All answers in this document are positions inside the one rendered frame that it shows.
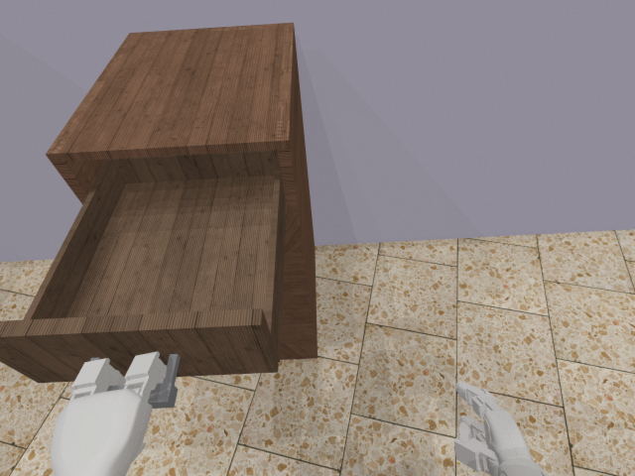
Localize right robot hand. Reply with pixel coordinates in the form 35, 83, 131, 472
454, 382, 533, 476

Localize left robot hand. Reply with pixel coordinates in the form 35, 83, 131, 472
51, 351, 167, 476

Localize handle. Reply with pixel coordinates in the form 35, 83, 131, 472
71, 354, 181, 409

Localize cabinet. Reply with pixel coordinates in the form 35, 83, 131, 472
46, 23, 318, 360

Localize drawer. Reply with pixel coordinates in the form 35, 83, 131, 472
0, 150, 286, 383

